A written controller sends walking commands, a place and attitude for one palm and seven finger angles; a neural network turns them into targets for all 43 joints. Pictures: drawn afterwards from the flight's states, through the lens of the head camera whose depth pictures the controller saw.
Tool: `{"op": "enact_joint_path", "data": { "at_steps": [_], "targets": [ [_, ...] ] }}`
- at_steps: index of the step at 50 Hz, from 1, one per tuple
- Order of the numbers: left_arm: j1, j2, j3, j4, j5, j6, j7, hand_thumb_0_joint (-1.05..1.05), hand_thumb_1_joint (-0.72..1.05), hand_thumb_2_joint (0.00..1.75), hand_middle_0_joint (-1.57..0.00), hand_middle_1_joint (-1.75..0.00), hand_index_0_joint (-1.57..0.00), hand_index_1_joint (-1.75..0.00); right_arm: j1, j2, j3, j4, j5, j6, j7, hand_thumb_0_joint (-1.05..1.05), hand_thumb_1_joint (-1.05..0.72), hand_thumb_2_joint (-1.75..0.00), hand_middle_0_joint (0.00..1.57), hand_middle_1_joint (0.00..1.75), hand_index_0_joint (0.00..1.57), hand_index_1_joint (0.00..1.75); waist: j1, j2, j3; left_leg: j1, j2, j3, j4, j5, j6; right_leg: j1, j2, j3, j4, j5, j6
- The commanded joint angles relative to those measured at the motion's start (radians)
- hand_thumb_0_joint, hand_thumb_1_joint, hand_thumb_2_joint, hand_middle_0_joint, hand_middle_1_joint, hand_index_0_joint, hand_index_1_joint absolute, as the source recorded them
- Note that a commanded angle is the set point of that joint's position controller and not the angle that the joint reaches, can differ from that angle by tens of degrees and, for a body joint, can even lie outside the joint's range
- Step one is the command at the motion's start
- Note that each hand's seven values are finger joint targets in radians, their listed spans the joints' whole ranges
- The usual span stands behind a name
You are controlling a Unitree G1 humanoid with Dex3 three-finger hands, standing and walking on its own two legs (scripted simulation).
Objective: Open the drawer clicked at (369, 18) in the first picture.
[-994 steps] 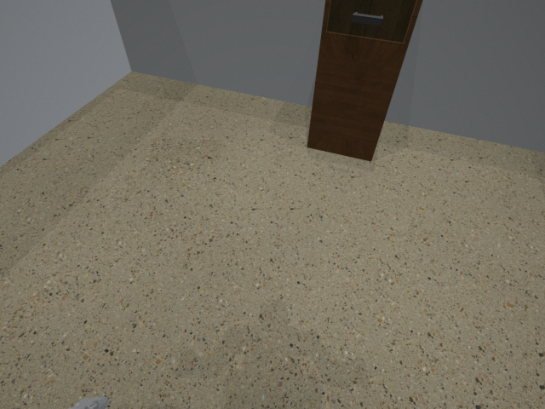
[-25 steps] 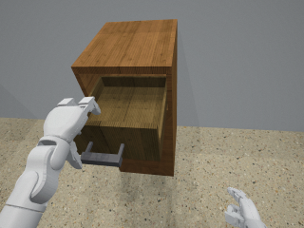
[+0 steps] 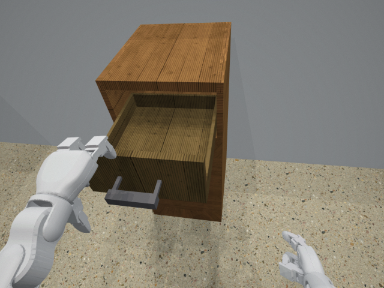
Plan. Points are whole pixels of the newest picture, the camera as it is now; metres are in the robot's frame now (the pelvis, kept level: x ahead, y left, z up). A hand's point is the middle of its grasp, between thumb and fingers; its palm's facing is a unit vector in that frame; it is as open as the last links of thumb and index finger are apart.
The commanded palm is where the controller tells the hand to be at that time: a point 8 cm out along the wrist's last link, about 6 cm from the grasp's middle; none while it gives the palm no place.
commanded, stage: draw the hand back to the body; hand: left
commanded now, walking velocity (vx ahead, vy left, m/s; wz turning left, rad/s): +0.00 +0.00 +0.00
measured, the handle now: (135, 190) +0.32 +0.21 -0.01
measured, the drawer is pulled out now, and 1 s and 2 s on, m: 0.26 0.26 0.26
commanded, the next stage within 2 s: step back with the hand held close in 1.06 s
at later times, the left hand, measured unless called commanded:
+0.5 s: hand (78, 183) +0.23 +0.23 +0.16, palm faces +0.38 -0.86 -0.35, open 11.8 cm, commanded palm +0.17 +0.27 +0.18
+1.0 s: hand (55, 207) +0.18 +0.25 +0.16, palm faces +0.44 -0.81 -0.37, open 7.7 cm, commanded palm +0.13 +0.28 +0.18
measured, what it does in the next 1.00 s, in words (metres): stands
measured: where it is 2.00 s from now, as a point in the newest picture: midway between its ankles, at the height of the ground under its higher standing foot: outside the picture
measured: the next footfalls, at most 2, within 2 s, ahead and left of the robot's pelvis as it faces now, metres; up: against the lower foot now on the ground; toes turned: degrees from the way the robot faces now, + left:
none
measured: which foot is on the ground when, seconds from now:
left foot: down 0.00-1.00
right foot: down 0.00-1.00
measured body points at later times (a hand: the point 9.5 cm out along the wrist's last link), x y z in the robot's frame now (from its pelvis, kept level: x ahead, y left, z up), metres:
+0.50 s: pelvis +0.02 +0.00 +0.00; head +0.01 -0.02 +0.45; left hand +0.20 +0.27 +0.18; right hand +0.20 -0.23 -0.08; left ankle +0.00 +0.12 -0.74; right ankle +0.00 -0.12 -0.74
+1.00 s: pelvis +0.00 +0.00 +0.00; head -0.01 -0.02 +0.45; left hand +0.16 +0.29 +0.18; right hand +0.20 -0.21 -0.08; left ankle +0.00 +0.12 -0.74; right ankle +0.00 -0.12 -0.74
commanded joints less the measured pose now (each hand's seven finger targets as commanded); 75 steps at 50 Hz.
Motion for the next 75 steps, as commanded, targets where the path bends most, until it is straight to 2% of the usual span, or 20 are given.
{"op": "enact_joint_path", "data": {
  "at_steps": [1,2,3,4,5,6,7,8,10,14,26,43,46,52,58,59,60,64,68,75],
  "targets": [
    [-0.142,0.245,0.216,-0.231,-0.015,-0.020,0.063,0.00,-0.50,0.30,-0.30,-1.20,-0.30,-1.20,-0.168,-0.098,-0.035,-0.172,0.005,-0.058,-0.007,0.00,-0.90,-0.90,0.20,0.30,0.20,0.30,0.011,-0.031,-0.180,0.024,-0.037,0.007,-0.036,0.226,0.015,0.082,0.056,-0.004,-0.043,0.164,-0.025],
    [-0.139,0.204,0.177,-0.232,-0.004,-0.022,0.062,0.00,-0.50,0.30,-0.30,-1.20,-0.30,-1.20,-0.158,-0.087,-0.027,-0.174,-0.004,-0.058,-0.003,0.00,-0.90,-0.90,0.20,0.30,0.20,0.30,0.011,-0.046,-0.201,0.029,-0.042,0.010,-0.033,0.232,0.019,0.083,0.050,-0.011,-0.038,0.162,-0.024],
    [-0.091,0.217,0.196,-0.207,-0.011,-0.019,0.065,0.00,-0.50,0.30,-0.30,-1.20,-0.30,-1.20,-0.154,-0.092,-0.038,-0.163,0.000,-0.052,-0.008,0.00,-0.90,-0.90,0.20,0.30,0.20,0.30,0.003,-0.058,-0.164,0.022,-0.038,0.014,-0.036,0.223,0.019,0.074,0.053,-0.010,-0.048,0.165,-0.020],
    [-0.170,-0.151,0.192,-0.227,-0.727,-0.099,0.093,0.00,-0.47,0.32,-0.30,-1.18,-0.30,-1.18,-0.088,-0.017,-0.025,-0.226,0.019,-0.117,-0.029,0.00,-0.90,-0.90,0.20,0.30,0.20,0.30,-0.096,-0.192,-0.089,0.118,0.001,0.018,-0.027,0.131,0.047,0.046,0.067,-0.025,-0.079,0.137,-0.025],
    [-0.108,-0.038,0.249,-0.202,-0.761,-0.139,0.120,0.00,-0.43,0.33,-0.29,-1.15,-0.29,-1.15,-0.095,-0.055,-0.018,-0.195,0.002,-0.156,-0.045,0.00,-0.90,-0.90,0.20,0.30,0.20,0.30,-0.076,-0.208,-0.098,0.124,0.011,0.012,-0.035,0.102,0.046,0.056,0.061,-0.016,-0.079,0.119,-0.020],
    [-0.040,0.006,0.341,-0.221,-0.840,-0.160,0.138,0.00,-0.40,0.34,-0.29,-1.13,-0.29,-1.13,-0.100,-0.064,-0.020,-0.178,-0.002,-0.174,-0.064,0.00,-0.90,-0.90,0.20,0.30,0.20,0.30,-0.057,-0.238,-0.095,0.121,0.010,0.010,-0.042,0.106,0.039,0.072,0.058,-0.013,-0.097,0.112,-0.013],
    [-0.065,-0.023,0.322,-0.297,-0.858,-0.187,0.149,0.00,-0.36,0.36,-0.29,-1.11,-0.29,-1.11,-0.088,-0.054,-0.013,-0.185,-0.007,-0.195,-0.073,0.00,-0.90,-0.90,0.20,0.30,0.20,0.30,-0.051,-0.155,-0.163,0.137,-0.002,0.016,-0.052,0.147,0.037,0.120,0.046,-0.013,-0.090,0.145,-0.013],
    [-0.049,-0.014,0.342,-0.336,-0.873,-0.203,0.163,0.00,-0.32,0.37,-0.29,-1.09,-0.29,-1.09,-0.079,-0.056,-0.018,-0.175,-0.012,-0.211,-0.079,0.00,-0.90,-0.90,0.20,0.30,0.20,0.30,-0.048,-0.096,-0.169,0.149,-0.001,0.019,-0.054,0.186,0.030,0.131,0.043,-0.014,-0.086,0.180,-0.016],
    [-0.011,-0.042,0.329,-0.370,-0.878,-0.219,0.181,0.00,-0.26,0.40,-0.28,-1.04,-0.28,-1.04,-0.061,-0.047,-0.016,-0.164,-0.021,-0.233,-0.078,0.00,-0.90,-0.90,0.20,0.30,0.20,0.30,-0.045,0.021,-0.156,0.150,-0.006,0.025,-0.064,0.229,0.018,0.138,0.037,-0.011,-0.086,0.212,-0.020],
    [0.061,-0.069,0.326,-0.350,-0.888,-0.224,0.189,0.00,-0.12,0.47,-0.27,-0.95,-0.27,-0.95,-0.048,-0.052,-0.022,-0.146,-0.025,-0.252,-0.072,0.00,-0.90,-0.90,0.20,0.30,0.20,0.30,-0.047,-0.007,-0.052,0.103,-0.001,0.017,-0.079,0.219,0.012,0.123,0.044,-0.013,-0.104,0.200,-0.021],
    [0.255,-0.058,0.377,-0.387,-0.899,-0.227,0.180,0.00,0.31,0.64,-0.24,-0.68,-0.24,-0.68,-0.033,-0.063,-0.052,-0.145,-0.024,-0.260,-0.061,0.00,-0.90,-0.90,0.20,0.30,0.20,0.30,-0.043,-0.069,-0.092,0.109,-0.002,0.027,-0.049,0.304,0.012,0.142,0.048,-0.010,-0.102,0.303,-0.014],
    [0.276,-0.065,0.380,-0.407,-0.893,-0.223,0.189,0.00,0.90,0.90,-0.20,-0.30,-0.20,-0.30,-0.032,-0.053,-0.046,-0.141,-0.023,-0.271,-0.071,0.00,-0.90,-0.90,0.20,0.30,0.20,0.30,-0.046,-0.036,-0.048,0.093,-0.007,0.005,-0.078,0.190,0.006,0.107,0.052,-0.011,-0.127,0.160,-0.015],
    [0.267,-0.063,0.383,-0.383,-0.894,-0.218,0.188,0.00,0.90,0.90,-0.20,-0.30,-0.20,-0.30,-0.040,-0.055,-0.048,-0.137,-0.021,-0.271,-0.074,0.00,-0.90,-0.90,0.20,0.30,0.20,0.30,-0.045,-0.054,-0.009,0.090,-0.006,0.004,-0.084,0.154,0.007,0.084,0.057,-0.004,-0.152,0.118,-0.016],
    [0.257,-0.061,0.381,-0.409,-0.890,-0.224,0.191,0.00,0.90,0.90,-0.20,-0.30,-0.20,-0.30,-0.038,-0.051,-0.043,-0.138,-0.023,-0.281,-0.073,0.00,-0.90,-0.90,0.20,0.30,0.20,0.30,-0.041,-0.012,-0.035,0.087,-0.011,-0.004,-0.088,0.144,0.003,0.106,0.050,-0.002,-0.140,0.108,-0.020],
    [0.265,-0.069,0.378,-0.403,-0.892,-0.226,0.190,0.00,0.90,0.90,-0.20,-0.30,-0.20,-0.30,-0.041,-0.051,-0.044,-0.140,-0.020,-0.287,-0.071,0.00,-0.90,-0.90,0.20,0.30,0.20,0.30,-0.040,-0.045,-0.012,0.073,-0.007,-0.010,-0.094,0.123,0.002,0.096,0.053,-0.005,-0.140,0.081,-0.020],
    [0.235,0.023,0.477,-0.459,-0.893,-0.254,0.184,0.00,0.90,0.90,-0.20,-0.30,-0.20,-0.30,-0.035,-0.088,-0.044,-0.183,-0.014,-0.252,-0.061,0.00,-0.90,-0.90,0.20,0.30,0.20,0.30,-0.081,-0.077,0.071,-0.036,0.005,-0.027,-0.054,0.085,0.025,-0.034,0.006,0.039,-0.185,0.082,-0.010],
    [0.311,-0.013,0.453,-0.393,-0.891,-0.257,0.175,0.00,0.90,0.90,-0.20,-0.30,-0.20,-0.30,-0.040,-0.072,-0.048,-0.170,-0.012,-0.232,-0.059,0.00,-0.90,-0.90,0.20,0.30,0.20,0.30,-0.078,-0.130,0.054,-0.034,0.001,-0.030,-0.028,0.062,0.028,-0.055,-0.017,0.045,-0.205,0.046,-0.010],
    [0.434,-0.044,0.430,-0.440,-0.896,-0.281,0.176,0.00,0.90,0.90,-0.20,-0.30,-0.20,-0.30,-0.017,-0.080,-0.060,-0.194,-0.010,-0.202,-0.058,0.00,-0.90,-0.90,0.20,0.30,0.20,0.30,-0.087,-0.075,-0.081,-0.040,0.002,-0.030,0.015,0.156,0.024,-0.010,-0.039,0.035,-0.139,0.135,-0.020],
    [0.488,-0.017,0.459,-0.492,-0.904,-0.283,0.186,0.00,0.90,0.90,-0.20,-0.30,-0.20,-0.30,-0.007,-0.090,-0.078,-0.214,-0.002,-0.181,-0.064,0.00,-0.90,-0.90,0.20,0.30,0.20,0.30,-0.090,-0.061,-0.170,-0.045,0.025,-0.039,0.024,0.320,0.021,0.041,-0.025,0.011,-0.049,0.267,-0.009],
    [0.513,0.002,0.480,-0.549,-0.907,-0.280,0.199,0.00,0.90,0.90,-0.20,-0.30,-0.20,-0.30,0.001,-0.095,-0.089,-0.240,0.004,-0.167,-0.072,0.00,-0.90,-0.90,0.20,0.30,0.20,0.30,-0.091,-0.033,-0.171,-0.133,0.061,-0.074,0.000,0.317,0.026,0.036,0.003,-0.001,0.053,0.225,0.002]
  ]
}}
